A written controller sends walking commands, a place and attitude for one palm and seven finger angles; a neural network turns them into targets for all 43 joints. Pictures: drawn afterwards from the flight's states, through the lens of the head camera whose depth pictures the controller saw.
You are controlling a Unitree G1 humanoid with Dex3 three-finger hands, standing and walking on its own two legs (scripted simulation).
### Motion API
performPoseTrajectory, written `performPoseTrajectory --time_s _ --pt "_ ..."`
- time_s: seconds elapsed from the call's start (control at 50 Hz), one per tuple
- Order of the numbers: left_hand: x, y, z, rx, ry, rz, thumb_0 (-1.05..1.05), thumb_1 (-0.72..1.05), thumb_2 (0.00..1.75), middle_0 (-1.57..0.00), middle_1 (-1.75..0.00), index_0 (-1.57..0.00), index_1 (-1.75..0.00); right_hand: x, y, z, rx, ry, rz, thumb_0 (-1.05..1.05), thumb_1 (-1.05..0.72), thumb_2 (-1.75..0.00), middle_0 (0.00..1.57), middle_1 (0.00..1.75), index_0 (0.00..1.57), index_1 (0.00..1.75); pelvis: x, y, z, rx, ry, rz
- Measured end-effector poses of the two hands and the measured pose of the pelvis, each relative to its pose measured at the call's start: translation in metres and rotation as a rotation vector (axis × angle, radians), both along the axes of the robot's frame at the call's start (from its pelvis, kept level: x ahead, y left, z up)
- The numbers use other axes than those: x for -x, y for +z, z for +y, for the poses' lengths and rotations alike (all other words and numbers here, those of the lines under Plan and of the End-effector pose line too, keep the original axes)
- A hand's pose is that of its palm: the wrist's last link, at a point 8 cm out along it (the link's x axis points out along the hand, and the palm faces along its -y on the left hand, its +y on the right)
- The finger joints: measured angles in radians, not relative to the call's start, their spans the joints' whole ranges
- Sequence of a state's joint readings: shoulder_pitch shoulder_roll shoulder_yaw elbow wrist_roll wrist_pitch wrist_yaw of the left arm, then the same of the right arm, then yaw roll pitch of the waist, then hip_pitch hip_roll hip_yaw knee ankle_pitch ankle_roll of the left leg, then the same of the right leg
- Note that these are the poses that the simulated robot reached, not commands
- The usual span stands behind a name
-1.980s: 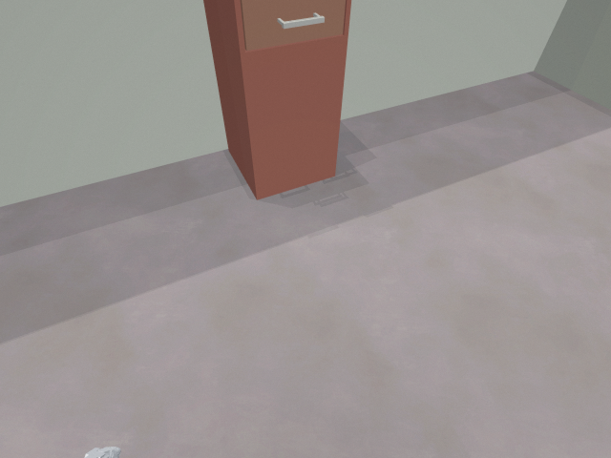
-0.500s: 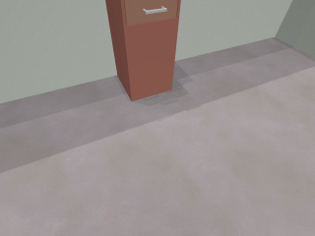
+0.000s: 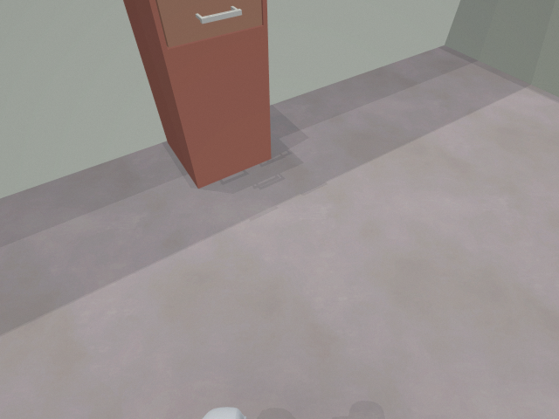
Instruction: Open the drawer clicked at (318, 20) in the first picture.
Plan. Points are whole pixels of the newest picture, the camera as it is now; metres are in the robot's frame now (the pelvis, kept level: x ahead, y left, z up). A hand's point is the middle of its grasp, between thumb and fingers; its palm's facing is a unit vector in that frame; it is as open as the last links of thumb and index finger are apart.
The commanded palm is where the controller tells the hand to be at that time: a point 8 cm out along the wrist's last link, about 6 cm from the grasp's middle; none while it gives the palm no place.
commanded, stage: walk to a spot facing it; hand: left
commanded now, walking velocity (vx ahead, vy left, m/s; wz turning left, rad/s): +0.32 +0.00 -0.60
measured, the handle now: (218, 14) +1.34 +0.35 +0.03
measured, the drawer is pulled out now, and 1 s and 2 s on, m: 0.00 0.00 0.00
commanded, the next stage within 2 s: turn to face it in 1.86 s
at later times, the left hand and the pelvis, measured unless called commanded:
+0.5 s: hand (172, 309) +0.32 +0.25 -0.16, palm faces -0.24 -0.94 -0.23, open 7.4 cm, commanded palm none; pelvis +0.19 +0.06 +0.01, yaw -18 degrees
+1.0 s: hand (267, 230) +0.54 +0.09 -0.16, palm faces -0.45 -0.86 -0.22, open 7.1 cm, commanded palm none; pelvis +0.38 -0.05 +0.01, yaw -28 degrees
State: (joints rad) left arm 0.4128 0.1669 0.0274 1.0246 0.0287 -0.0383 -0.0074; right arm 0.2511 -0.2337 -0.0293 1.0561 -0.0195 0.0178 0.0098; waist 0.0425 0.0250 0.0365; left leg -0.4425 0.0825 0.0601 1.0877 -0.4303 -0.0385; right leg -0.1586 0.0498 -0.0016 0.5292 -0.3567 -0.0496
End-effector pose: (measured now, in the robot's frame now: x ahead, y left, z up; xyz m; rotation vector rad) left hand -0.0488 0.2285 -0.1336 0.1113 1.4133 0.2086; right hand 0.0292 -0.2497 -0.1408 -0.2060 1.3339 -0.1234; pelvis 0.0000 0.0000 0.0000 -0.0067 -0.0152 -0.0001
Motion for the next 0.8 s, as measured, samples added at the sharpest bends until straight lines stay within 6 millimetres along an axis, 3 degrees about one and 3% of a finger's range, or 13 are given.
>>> performPoseTrajectory --time_s 0.08,0.16,0.26,0.3,0.34,0.4,0.5,0.58,0.68,0.76,0.8 --pt "-0.004 0.007 -0.005 0.038 -0.027 0.091 0.0 0.9 0.9 -0.2 -0.3 -0.2 -0.3 -0.05 0.014 0.011 -0.016 -0.04 -0.108 0.01 -0.91 -0.89 0.2 0.3 0.2 0.3 -0.024 0.008 0.007 -0.009 -0.047 0.017" --pt "-0.027 0.006 0.009 0.049 -0.051 0.139 0.0 0.9 0.9 -0.2 -0.3 -0.2 -0.3 -0.107 0.023 0.028 -0.024 -0.053 -0.212 0.01 -0.91 -0.89 0.19 0.3 0.2 0.3 -0.053 0.008 0.021 -0.007 -0.09 0.028" --pt "-0.088 -0.014 0.049 0.034 -0.081 0.135 0.0 0.9 0.9 -0.2 -0.3 -0.2 -0.3 -0.177 0.024 0.051 0.007 -0.053 -0.324 0.01 -0.91 -0.89 0.2 0.3 0.2 0.3 -0.102 -0.008 0.046 0.008 -0.15 0.03" --pt "-0.123 -0.025 0.068 0.024 -0.115 0.121 0.0 0.9 0.9 -0.2 -0.3 -0.2 -0.3 -0.19 0.022 0.057 0.033 -0.076 -0.36 0.0 -0.91 -0.89 0.2 0.3 0.2 0.3 -0.117 -0.015 0.055 0.01 -0.184 0.021" --pt "-0.17 -0.026 0.081 0.008 -0.17 0.077 0.01 0.9 0.9 -0.2 -0.3 -0.2 -0.3 -0.187 0.025 0.062 0.04 -0.118 -0.353 0.0 -0.91 -0.89 0.2 0.3 0.2 0.3 -0.131 -0.012 0.058 0.005 -0.223 0.009" --pt "-0.251 -0.017 0.089 -0.007 -0.252 -0.034 0.01 0.91 0.9 -0.2 -0.29 -0.2 -0.3 -0.168 0.028 0.069 0.042 -0.198 -0.288 0.0 -0.91 -0.89 0.2 0.3 0.2 0.3 -0.152 -0.002 0.061 0.005 -0.26 0.004" --pt "-0.378 0.009 0.072 -0.009 -0.375 -0.221 0.01 0.91 0.9 -0.19 -0.29 -0.19 -0.3 -0.122 0.027 0.072 0.058 -0.351 -0.13 -0.01 -0.93 -0.89 0.2 0.3 0.2 0.3 -0.188 0.009 0.061 -0.005 -0.318 0.016" --pt "-0.459 0.022 0.036 0.01 -0.485 -0.303 0.0 0.91 0.9 -0.19 -0.29 -0.19 -0.3 -0.088 0.023 0.076 0.048 -0.45 0.002 0.0 -0.93 -0.89 0.2 0.3 0.2 0.3 -0.219 0.01 0.055 -0.011 -0.36 0.019" --pt "-0.542 0.023 -0.033 0.047 -0.62 -0.35 0.0 0.91 0.9 -0.19 -0.29 -0.19 -0.3 -0.061 0.017 0.087 -0.001 -0.563 0.153 0.0 -0.92 -0.89 0.19 0.3 0.2 0.3 -0.259 0.004 0.032 -0.016 -0.409 0.018" --pt "-0.592 0.012 -0.094 0.08 -0.7 -0.398 0.0 0.91 0.9 -0.19 -0.29 -0.19 -0.3 -0.058 0.004 0.089 -0.065 -0.632 0.256 0.0 -0.91 -0.89 0.19 0.3 0.2 0.3 -0.292 -0.011 -0.001 -0.017 -0.436 0.015" --pt "-0.603 0.007 -0.113 0.094 -0.702 -0.416 0.0 0.91 0.9 -0.19 -0.29 -0.19 -0.3 -0.07 -0.002 0.083 -0.089 -0.651 0.278 0.01 -0.91 -0.89 0.19 0.3 0.2 0.3 -0.305 -0.015 -0.014 -0.012 -0.448 0.007"
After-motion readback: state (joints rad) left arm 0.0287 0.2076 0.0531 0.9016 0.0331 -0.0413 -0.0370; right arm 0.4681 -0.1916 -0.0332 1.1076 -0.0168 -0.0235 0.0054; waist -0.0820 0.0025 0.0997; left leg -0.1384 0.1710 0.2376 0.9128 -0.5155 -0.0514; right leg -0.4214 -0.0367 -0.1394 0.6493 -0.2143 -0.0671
